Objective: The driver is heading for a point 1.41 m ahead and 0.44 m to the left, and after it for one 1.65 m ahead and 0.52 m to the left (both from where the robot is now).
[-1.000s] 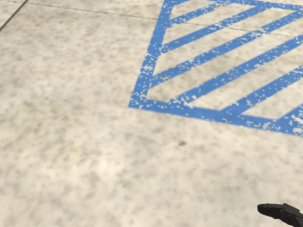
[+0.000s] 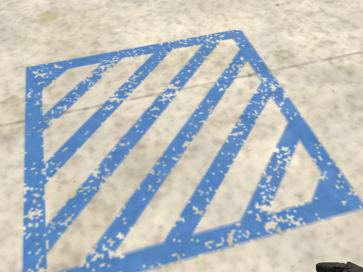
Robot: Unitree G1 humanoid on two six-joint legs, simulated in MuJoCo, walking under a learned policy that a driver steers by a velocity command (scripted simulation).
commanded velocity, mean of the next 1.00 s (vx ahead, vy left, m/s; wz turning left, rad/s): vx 0.45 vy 0.00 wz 0.46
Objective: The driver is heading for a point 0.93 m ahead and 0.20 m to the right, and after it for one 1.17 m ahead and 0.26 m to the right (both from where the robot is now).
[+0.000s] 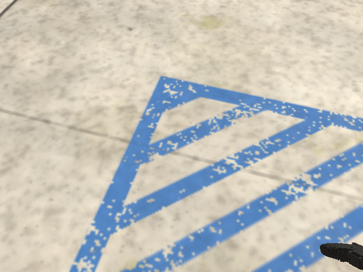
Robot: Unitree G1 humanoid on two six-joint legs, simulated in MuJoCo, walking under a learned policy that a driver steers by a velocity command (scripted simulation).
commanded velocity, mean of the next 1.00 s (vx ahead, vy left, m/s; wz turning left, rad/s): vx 0.32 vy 0.00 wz -0.02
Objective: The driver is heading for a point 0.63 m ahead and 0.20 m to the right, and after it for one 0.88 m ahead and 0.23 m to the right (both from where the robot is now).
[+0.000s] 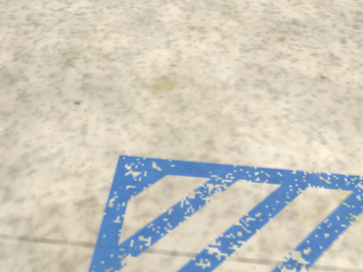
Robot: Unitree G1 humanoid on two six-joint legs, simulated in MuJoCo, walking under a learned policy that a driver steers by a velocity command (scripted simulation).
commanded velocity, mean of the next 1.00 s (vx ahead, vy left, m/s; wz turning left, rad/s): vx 0.44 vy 0.00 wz -0.56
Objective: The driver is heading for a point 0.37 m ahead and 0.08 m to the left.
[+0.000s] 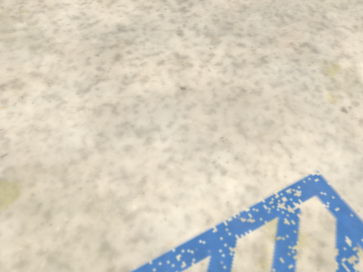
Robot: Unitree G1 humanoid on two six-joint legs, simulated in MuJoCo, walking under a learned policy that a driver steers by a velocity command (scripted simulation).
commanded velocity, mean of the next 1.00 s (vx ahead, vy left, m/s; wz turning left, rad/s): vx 0.05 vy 0.00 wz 0.20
